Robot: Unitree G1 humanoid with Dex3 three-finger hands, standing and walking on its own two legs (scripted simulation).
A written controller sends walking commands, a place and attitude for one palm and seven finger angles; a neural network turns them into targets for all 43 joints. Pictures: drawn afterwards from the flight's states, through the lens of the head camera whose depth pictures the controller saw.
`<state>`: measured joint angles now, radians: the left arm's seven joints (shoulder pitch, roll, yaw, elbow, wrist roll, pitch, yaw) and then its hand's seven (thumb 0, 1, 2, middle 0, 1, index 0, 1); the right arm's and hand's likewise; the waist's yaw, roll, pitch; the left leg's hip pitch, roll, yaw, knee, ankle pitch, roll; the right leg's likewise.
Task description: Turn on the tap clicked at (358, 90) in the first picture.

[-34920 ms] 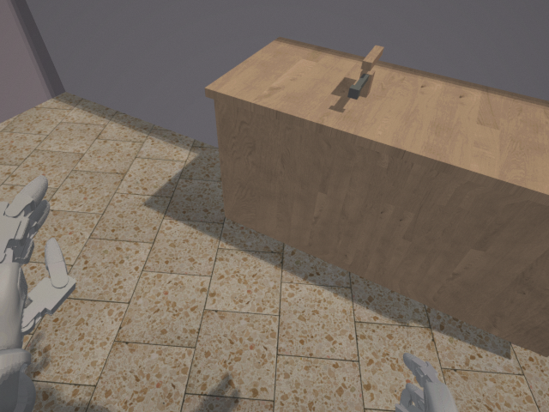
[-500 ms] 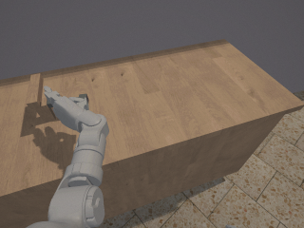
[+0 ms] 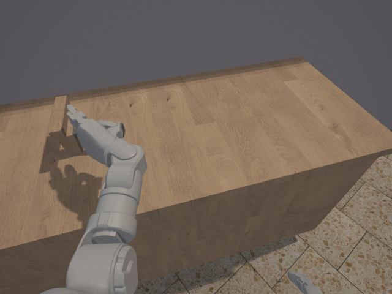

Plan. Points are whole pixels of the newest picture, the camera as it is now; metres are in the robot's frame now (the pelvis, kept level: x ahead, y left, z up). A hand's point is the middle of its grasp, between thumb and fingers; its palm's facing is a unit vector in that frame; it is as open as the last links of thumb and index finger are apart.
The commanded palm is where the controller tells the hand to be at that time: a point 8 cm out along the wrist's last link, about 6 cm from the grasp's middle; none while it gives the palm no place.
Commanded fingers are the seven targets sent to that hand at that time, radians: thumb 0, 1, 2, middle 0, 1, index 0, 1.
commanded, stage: lift the hand up off the lever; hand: left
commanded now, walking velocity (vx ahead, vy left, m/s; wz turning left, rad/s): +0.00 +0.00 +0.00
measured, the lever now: (118, 130) +0.50 +0.23 +0.05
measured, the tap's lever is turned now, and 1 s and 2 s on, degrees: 81 81 81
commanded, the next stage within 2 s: draw the hand back beside the body in 0.16 s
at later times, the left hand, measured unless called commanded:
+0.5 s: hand (121, 132) +0.39 +0.17 +0.14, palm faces +0.42 -0.91 -0.07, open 7.8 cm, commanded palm +0.33 +0.22 +0.14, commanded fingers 0.00 0.90 0.90 -0.16 -0.19 -0.16 -0.19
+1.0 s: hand (72, 178) +0.27 +0.22 +0.15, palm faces +0.23 -0.95 -0.22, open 7.6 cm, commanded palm +0.24 +0.27 +0.17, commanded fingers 0.00 0.90 0.90 -0.19 -0.26 -0.19 -0.26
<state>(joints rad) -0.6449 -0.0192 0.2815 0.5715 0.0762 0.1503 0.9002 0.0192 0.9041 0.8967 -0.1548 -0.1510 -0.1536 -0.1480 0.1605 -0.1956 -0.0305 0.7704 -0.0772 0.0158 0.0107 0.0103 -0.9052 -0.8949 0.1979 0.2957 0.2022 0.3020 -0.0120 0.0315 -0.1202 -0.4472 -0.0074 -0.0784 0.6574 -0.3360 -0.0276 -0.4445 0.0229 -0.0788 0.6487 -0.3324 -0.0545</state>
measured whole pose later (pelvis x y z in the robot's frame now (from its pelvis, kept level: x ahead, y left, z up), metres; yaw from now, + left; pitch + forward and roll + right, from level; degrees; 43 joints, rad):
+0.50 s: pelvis +0.01 +0.00 +0.01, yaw -3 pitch +2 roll +0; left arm -0.32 0.14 0.19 0.28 -0.04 0.10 0.36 0.02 0.90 0.90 -0.16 -0.16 -0.16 -0.16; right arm 0.20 -0.22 -0.01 0.68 0.00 0.07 -0.08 0.01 -0.90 -0.89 0.20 0.30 0.20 0.30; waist -0.01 0.02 -0.08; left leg -0.27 0.02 -0.02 0.55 -0.32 -0.02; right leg -0.30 0.05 -0.02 0.57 -0.30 -0.05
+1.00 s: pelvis -0.01 +0.02 +0.02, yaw -3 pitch -5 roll +0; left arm 0.10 0.29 0.15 -0.03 -0.08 -0.11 0.10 0.02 0.90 0.90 -0.19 -0.24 -0.19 -0.23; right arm 0.15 -0.18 0.04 0.62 0.01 -0.04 -0.05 0.01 -0.90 -0.89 0.20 0.30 0.20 0.30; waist 0.03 0.03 0.04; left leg -0.06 -0.01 -0.01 0.36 -0.20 0.01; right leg -0.08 0.02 -0.01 0.35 -0.18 -0.02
